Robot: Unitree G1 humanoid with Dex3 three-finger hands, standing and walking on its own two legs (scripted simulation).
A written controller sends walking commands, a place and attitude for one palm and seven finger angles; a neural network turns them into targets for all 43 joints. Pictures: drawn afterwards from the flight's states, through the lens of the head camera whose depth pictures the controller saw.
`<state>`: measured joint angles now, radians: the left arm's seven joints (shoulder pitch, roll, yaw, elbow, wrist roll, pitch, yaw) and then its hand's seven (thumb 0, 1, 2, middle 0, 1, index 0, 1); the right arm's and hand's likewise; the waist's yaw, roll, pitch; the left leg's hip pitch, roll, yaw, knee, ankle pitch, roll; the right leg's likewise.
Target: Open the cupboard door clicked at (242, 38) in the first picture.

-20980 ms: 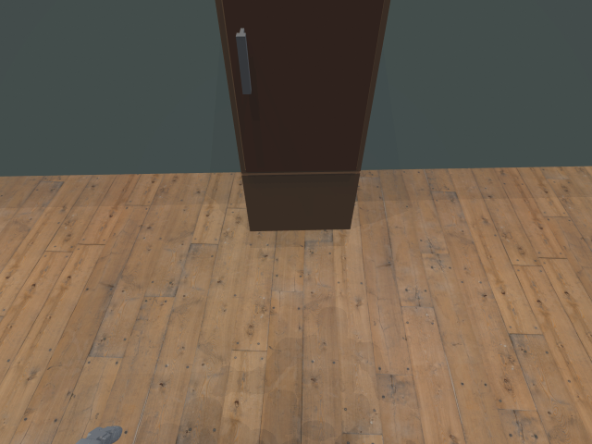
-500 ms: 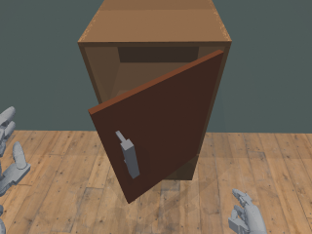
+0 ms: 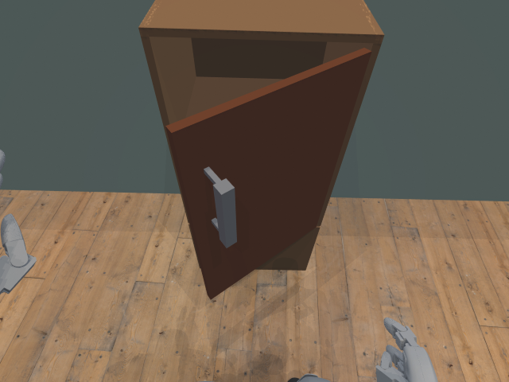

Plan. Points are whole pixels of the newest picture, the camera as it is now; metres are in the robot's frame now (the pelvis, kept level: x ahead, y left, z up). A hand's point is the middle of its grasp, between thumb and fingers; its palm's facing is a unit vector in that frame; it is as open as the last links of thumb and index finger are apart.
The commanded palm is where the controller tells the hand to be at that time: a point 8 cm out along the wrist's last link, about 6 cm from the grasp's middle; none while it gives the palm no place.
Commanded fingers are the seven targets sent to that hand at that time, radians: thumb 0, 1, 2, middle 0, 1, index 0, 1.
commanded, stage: step back with the hand held close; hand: left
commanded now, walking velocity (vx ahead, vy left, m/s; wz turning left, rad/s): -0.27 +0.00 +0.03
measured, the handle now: (219, 208) +0.38 +0.09 +0.04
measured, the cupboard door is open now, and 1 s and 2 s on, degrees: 38 38 38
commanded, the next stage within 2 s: stop stepping back and stand still in 0.88 s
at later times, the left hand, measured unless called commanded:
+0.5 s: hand (1, 296) +0.16 +0.27 +0.17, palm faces +0.44 -0.73 -0.53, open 7.4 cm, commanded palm +0.08 +0.31 +0.19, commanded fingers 0.00 0.90 0.90 -0.20 -0.30 -0.20 -0.30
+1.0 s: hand (21, 375) +0.10 +0.21 +0.17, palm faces +0.23 -0.79 -0.56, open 7.4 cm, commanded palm +0.02 +0.26 +0.19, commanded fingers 0.00 0.90 0.90 -0.20 -0.30 -0.20 -0.30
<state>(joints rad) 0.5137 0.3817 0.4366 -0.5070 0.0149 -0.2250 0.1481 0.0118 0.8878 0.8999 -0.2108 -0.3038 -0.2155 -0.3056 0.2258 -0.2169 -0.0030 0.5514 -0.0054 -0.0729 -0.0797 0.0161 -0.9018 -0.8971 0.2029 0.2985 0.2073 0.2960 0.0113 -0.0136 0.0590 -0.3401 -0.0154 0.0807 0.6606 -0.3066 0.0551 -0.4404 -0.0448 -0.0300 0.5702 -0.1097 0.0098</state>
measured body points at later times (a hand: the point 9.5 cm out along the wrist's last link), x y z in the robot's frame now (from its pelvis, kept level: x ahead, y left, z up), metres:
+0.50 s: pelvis -0.04 +0.00 -0.01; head +0.01 +0.02 +0.44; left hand +0.13 +0.30 +0.20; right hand +0.15 -0.23 -0.08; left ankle +0.04 +0.09 -0.72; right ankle +0.06 -0.12 -0.70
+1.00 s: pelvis -0.13 -0.03 +0.02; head -0.06 +0.00 +0.46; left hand +0.08 +0.25 +0.20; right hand +0.05 -0.29 -0.05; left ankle -0.10 +0.06 -0.72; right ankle -0.15 -0.14 -0.71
